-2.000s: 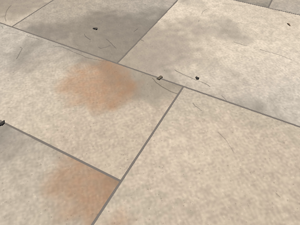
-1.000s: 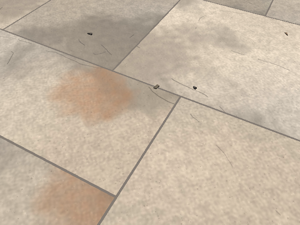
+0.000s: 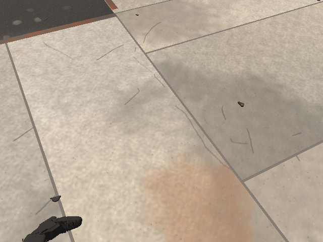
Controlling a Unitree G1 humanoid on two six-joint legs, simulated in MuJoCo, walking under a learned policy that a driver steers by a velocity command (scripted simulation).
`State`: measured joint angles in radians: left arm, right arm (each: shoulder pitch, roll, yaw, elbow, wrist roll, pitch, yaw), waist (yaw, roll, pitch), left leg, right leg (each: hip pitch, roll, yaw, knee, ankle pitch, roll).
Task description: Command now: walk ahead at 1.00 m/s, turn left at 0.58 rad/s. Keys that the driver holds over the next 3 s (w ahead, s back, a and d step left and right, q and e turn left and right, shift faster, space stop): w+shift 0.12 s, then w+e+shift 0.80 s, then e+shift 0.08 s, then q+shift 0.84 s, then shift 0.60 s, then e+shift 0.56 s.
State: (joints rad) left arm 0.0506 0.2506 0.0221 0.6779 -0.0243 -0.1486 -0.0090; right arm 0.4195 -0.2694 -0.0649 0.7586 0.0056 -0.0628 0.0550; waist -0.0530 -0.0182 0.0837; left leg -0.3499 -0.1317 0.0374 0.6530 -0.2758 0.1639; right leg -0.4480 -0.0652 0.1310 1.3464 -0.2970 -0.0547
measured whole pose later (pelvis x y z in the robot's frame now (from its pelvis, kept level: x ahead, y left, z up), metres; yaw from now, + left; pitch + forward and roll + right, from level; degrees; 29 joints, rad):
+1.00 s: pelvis +0.94 -0.11 +0.02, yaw -34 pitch +0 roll +4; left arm 0.18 0.36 0.07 0.64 -0.04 -0.02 -0.01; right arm 0.33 -0.31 -0.10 0.75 0.00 -0.10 -0.01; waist -0.06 -0.05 0.05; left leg -0.13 -0.03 0.09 0.40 -0.26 -0.02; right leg -0.68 -0.08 0.01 1.28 -0.33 -0.05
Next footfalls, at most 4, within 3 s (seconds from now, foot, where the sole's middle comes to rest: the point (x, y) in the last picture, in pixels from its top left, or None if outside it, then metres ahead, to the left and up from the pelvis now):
0.36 right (179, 214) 0.57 -0.11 -0.75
0.78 left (151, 130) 1.02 0.00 -0.75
1.18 right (224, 106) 1.17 -0.41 -0.75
1.62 left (179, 93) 1.28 -0.17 -0.75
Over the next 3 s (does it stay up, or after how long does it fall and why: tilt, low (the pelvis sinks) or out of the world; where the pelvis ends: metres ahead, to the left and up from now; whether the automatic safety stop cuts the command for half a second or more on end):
stays up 1.21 -0.32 0.02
